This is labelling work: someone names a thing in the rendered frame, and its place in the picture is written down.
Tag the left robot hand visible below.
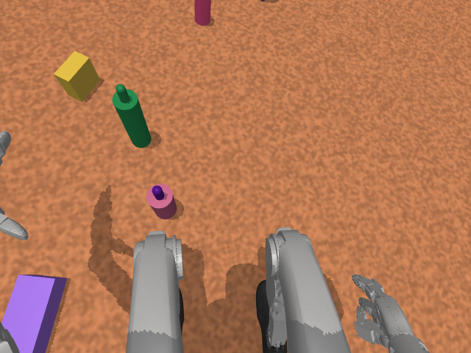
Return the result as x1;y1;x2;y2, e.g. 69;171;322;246
0;131;29;240

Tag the left robot arm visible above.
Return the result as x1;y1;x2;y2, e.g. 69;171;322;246
0;322;20;353

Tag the right robot hand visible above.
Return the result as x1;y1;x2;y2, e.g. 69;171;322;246
352;274;414;349

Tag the right robot arm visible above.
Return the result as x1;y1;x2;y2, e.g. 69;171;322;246
388;335;430;353

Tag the right robot foot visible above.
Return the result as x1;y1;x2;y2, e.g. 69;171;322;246
256;280;287;353

